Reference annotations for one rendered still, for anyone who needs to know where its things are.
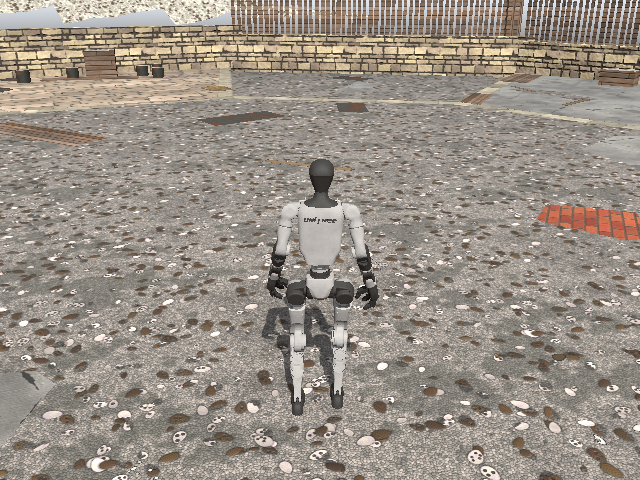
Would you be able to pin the robot right forearm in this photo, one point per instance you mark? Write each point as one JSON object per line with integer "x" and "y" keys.
{"x": 366, "y": 270}

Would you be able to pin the robot left upper arm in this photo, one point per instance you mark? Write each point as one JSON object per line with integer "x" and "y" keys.
{"x": 288, "y": 212}

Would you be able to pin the robot right foot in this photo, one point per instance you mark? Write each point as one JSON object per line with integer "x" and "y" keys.
{"x": 337, "y": 400}

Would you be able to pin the left robot hand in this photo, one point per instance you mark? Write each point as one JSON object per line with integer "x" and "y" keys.
{"x": 276, "y": 283}

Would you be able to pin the robot right upper arm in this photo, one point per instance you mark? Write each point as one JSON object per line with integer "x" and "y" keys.
{"x": 351, "y": 212}

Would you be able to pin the robot left forearm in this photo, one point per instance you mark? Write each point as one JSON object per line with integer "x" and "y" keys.
{"x": 276, "y": 266}

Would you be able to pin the right robot hand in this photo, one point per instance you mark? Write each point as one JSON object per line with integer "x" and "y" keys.
{"x": 372, "y": 293}

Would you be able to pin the robot right thigh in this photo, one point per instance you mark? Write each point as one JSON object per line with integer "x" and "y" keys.
{"x": 342, "y": 302}

